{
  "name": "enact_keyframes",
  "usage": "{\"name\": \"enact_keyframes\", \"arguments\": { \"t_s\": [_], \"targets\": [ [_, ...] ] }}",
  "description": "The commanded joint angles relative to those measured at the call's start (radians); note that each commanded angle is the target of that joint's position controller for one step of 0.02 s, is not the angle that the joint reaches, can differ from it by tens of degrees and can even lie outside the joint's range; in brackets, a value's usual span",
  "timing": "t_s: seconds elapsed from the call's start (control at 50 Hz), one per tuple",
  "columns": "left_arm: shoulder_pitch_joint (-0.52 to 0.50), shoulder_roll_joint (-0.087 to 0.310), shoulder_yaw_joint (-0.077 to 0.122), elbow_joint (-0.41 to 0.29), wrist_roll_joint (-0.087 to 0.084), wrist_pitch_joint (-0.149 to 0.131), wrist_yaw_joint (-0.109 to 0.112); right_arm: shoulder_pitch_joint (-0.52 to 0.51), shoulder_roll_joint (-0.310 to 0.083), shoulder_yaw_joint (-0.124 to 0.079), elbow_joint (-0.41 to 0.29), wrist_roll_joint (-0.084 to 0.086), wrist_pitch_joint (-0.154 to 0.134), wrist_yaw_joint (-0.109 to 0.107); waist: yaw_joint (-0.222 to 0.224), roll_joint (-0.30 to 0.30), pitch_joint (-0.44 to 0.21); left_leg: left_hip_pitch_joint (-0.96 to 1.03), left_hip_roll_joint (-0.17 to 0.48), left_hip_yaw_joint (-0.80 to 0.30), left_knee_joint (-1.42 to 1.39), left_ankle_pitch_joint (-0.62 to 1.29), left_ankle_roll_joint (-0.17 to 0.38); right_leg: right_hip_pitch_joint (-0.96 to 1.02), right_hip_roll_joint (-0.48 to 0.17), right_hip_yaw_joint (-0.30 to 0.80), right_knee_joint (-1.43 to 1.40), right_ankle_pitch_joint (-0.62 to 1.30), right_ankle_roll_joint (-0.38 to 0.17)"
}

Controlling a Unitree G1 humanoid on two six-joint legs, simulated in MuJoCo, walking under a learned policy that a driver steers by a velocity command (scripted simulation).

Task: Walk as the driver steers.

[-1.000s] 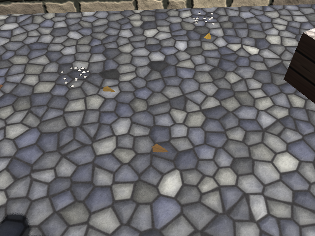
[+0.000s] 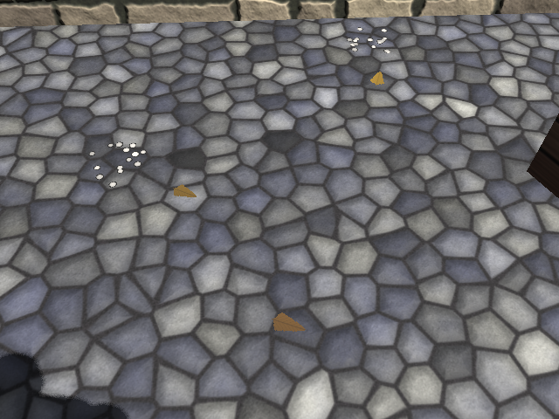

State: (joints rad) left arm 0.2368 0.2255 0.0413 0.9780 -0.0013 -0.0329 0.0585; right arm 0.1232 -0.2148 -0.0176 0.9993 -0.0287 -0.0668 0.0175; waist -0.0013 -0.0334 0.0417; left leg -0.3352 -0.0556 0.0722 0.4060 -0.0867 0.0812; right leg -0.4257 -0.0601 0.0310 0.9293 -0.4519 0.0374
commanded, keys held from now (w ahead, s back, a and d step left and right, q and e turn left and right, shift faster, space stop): no key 0.48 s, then w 0.42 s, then w+q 0.10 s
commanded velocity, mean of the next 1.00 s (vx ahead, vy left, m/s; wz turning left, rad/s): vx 0.17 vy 0.00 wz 0.01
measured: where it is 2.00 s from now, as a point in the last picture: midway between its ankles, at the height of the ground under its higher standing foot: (309, 383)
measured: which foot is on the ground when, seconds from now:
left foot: down 0.00-0.82, up 0.84-1.00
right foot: up 0.00-0.10, down 0.12-0.58, up 0.60-0.80, down 0.82-1.00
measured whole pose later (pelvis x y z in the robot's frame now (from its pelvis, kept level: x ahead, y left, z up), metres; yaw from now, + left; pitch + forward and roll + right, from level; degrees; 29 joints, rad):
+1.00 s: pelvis +0.21 -0.08 +0.01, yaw +1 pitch +1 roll +0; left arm 0.37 0.19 0.05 1.08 0.00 -0.11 -0.01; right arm 0.19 -0.26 -0.06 1.01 0.04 -0.09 0.00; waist 0.03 0.03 -0.02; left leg -0.56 0.06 -0.01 1.09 -0.23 0.07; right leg -0.11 0.02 -0.08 0.35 -0.26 -0.05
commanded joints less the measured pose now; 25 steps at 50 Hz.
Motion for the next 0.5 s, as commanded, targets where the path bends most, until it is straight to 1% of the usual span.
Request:
{"name": "enact_keyframes", "arguments": {
  "t_s": [0.02,0.04,0.06,0.08,0.1,0.12,0.14,0.16,0.18,0.2,0.24,0.26,0.3,0.36,0.48,0.5],
  "targets": [
    [0.147,0.038,0.008,0.012,0.006,0.030,0.008,-0.062,-0.140,-0.025,-0.057,0.003,-0.003,-0.020,0.047,0.130,-0.136,-0.040,0.256,-0.213,-0.182,0.041,0.168,0.205,-0.015,0.004,-0.198,0.089,0.000],
    [0.136,0.047,0.011,0.013,0.006,0.038,0.004,-0.066,-0.147,-0.026,-0.058,0.012,0.006,-0.025,0.050,0.125,-0.132,-0.064,0.252,-0.222,-0.201,-0.122,0.155,0.245,-0.008,-0.006,-0.255,0.168,-0.005],
    [0.131,0.048,0.012,0.018,0.009,0.044,-0.001,-0.077,-0.145,-0.025,-0.058,0.022,0.014,-0.028,0.062,0.124,-0.111,-0.107,0.240,-0.222,-0.213,-0.273,0.133,0.295,0.004,-0.020,-0.319,0.244,-0.014],
    [0.118,0.054,0.015,0.020,0.019,0.049,-0.005,-0.070,-0.129,-0.020,-0.052,0.028,0.020,-0.030,0.064,0.116,-0.079,-0.146,0.222,-0.221,-0.222,-0.390,0.101,0.327,0.011,-0.028,-0.361,0.264,-0.026],
    [0.105,0.059,0.015,0.017,0.029,0.051,-0.006,-0.046,-0.105,-0.012,-0.039,0.029,0.023,-0.030,0.064,0.099,-0.044,-0.167,0.203,-0.221,-0.223,-0.477,0.061,0.339,0.000,-0.015,-0.408,0.264,-0.042],
    [0.091,0.072,0.014,0.006,0.032,0.049,-0.005,-0.014,-0.095,-0.008,-0.027,0.027,0.025,-0.029,0.052,0.071,-0.003,-0.169,0.176,-0.211,-0.204,-0.512,0.019,0.323,-0.036,0.024,-0.491,0.261,-0.062],
    [0.063,0.143,0.029,0.011,0.019,0.045,-0.001,0.038,-0.112,-0.018,-0.023,0.027,0.031,-0.033,-0.004,-0.017,0.041,-0.137,0.119,-0.157,-0.184,-0.457,-0.010,0.229,-0.038,0.029,-0.506,0.142,-0.088],
    [0.051,0.132,0.033,0.024,0.010,0.036,-0.004,0.036,-0.119,-0.019,-0.021,0.022,0.037,-0.041,-0.001,-0.064,0.056,-0.042,0.090,-0.114,-0.136,-0.384,-0.024,0.127,-0.018,0.028,-0.538,0.046,-0.090],
    [0.038,0.094,0.026,0.028,0.013,0.025,-0.006,0.041,-0.116,-0.019,-0.020,0.020,0.040,-0.047,-0.004,-0.077,0.044,0.019,0.086,-0.104,-0.097,-0.322,-0.024,0.097,-0.018,0.029,-0.566,0.042,-0.078],
    [0.020,0.079,0.024,0.033,0.016,0.016,-0.009,0.054,-0.104,-0.017,-0.015,0.020,0.043,-0.050,-0.013,-0.087,0.026,0.059,0.084,-0.095,-0.072,-0.271,-0.018,0.095,-0.017,0.030,-0.576,0.082,-0.064],
    [0.008,0.061,0.022,0.038,0.010,-0.001,-0.013,0.078,-0.096,-0.016,0.000,0.018,0.043,-0.051,-0.018,-0.067,-0.013,0.091,0.079,-0.081,-0.039,-0.179,-0.011,0.136,-0.016,0.028,-0.564,0.180,-0.052],
    [0.015,0.063,0.023,0.044,0.006,-0.005,-0.014,0.081,-0.091,-0.015,0.004,0.018,0.041,-0.049,-0.015,-0.050,-0.028,0.103,0.080,-0.079,-0.030,-0.137,-0.009,0.155,-0.014,0.025,-0.552,0.229,-0.052],
    [0.025,0.071,0.024,0.054,0.003,-0.008,-0.015,0.075,-0.092,-0.015,0.008,0.022,0.039,-0.046,-0.007,-0.019,-0.050,0.117,0.084,-0.078,-0.016,-0.058,-0.008,0.187,-0.009,0.017,-0.530,0.314,-0.055],
    [0.037,0.073,0.024,0.066,0.002,-0.005,-0.015,0.071,-0.092,-0.016,0.014,0.027,0.042,-0.043,0.000,0.008,-0.069,0.143,0.087,-0.077,0.005,0.034,-0.007,0.213,-0.004,0.009,-0.512,0.388,-0.058],
    [0.043,0.068,0.021,0.084,0.001,0.006,-0.014,0.080,-0.093,-0.018,0.032,0.032,0.055,-0.046,0.001,0.034,-0.062,0.173,0.091,-0.080,0.023,0.115,-0.010,0.225,0.005,-0.003,-0.505,0.436,-0.057],
    [0.065,0.059,0.020,0.098,0.000,0.009,-0.014,0.100,-0.086,-0.017,0.046,0.033,0.057,-0.047,0.002,0.036,-0.082,0.183,0.081,-0.069,0.024,0.021,-0.007,0.236,0.017,-0.017,-0.506,0.344,-0.060]
  ]
}}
